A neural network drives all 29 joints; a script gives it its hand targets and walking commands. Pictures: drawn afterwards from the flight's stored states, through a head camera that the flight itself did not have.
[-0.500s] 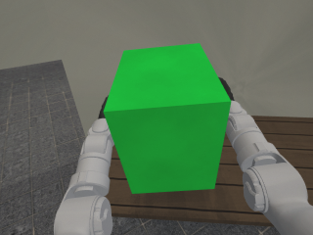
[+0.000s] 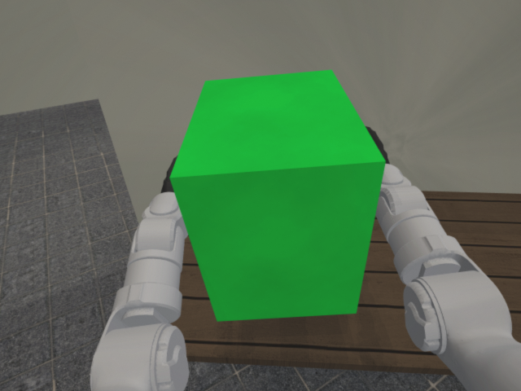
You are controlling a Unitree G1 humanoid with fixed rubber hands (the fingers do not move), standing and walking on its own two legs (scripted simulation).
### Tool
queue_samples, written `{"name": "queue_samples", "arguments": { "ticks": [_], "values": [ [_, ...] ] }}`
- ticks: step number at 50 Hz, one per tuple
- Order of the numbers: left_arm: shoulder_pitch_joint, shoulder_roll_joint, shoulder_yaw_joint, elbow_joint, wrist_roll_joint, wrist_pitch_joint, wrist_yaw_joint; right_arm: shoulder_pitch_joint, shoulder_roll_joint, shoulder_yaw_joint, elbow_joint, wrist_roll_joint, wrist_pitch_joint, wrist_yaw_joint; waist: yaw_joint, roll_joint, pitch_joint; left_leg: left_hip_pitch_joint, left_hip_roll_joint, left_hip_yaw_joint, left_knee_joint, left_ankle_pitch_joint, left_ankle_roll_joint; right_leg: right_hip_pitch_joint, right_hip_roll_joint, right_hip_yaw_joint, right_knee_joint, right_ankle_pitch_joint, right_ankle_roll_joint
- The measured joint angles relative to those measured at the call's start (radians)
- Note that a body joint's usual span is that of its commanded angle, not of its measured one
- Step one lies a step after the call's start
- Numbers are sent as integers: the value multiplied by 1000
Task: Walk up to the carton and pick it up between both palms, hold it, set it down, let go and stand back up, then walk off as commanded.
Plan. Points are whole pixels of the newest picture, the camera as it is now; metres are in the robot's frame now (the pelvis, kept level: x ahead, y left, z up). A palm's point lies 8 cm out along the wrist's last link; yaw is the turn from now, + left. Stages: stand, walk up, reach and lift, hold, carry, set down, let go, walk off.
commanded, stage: reach and lift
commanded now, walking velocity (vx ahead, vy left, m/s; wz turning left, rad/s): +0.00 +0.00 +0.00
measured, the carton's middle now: (276, 190) +0.41 -0.01 +0.15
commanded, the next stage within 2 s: hold in 0.16 s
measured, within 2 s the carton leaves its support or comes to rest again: neither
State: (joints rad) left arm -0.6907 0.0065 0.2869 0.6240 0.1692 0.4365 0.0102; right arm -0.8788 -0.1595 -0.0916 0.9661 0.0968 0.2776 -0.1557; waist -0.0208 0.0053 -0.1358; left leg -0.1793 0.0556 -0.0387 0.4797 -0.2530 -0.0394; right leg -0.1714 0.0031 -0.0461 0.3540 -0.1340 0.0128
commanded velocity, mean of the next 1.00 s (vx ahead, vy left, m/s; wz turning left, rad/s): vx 0.00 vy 0.00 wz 0.00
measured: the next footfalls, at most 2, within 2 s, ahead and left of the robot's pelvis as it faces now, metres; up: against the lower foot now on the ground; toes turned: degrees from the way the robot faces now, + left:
none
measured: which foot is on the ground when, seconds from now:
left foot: down 0.00-1.00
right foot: down 0.00-1.00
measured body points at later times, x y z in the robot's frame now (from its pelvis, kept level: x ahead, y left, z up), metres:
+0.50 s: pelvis +0.00 +0.00 +0.00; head -0.08 +0.02 +0.44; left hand +0.38 +0.16 +0.19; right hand +0.40 -0.16 +0.22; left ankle +0.01 +0.14 -0.74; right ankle +0.04 -0.13 -0.74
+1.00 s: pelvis -0.01 +0.00 +0.00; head -0.09 +0.02 +0.44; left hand +0.37 +0.16 +0.20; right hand +0.39 -0.16 +0.23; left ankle +0.01 +0.14 -0.74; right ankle +0.04 -0.13 -0.74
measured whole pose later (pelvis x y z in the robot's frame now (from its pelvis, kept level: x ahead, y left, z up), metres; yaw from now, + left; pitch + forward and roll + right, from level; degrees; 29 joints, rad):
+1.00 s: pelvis -0.01 +0.00 +0.00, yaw +0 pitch -5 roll -2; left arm -0.69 0.01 0.29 0.46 0.19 0.61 -0.02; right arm -0.88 -0.16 -0.07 0.84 0.15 0.39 -0.18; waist -0.03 0.01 -0.13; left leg -0.14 0.05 -0.04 0.48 -0.25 -0.04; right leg -0.13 0.00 -0.05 0.34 -0.12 0.01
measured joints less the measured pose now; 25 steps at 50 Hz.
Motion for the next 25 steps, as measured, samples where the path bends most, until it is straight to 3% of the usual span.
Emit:
{"name": "queue_samples", "arguments": {
  "ticks": [25],
  "values": [
    [-3,6,1,-98,9,83,-14,0,0,12,-71,29,46,-9,-1,0,1,19,0,-2,-1,0,1,24,0,-2,-9,4,1]
  ]
}}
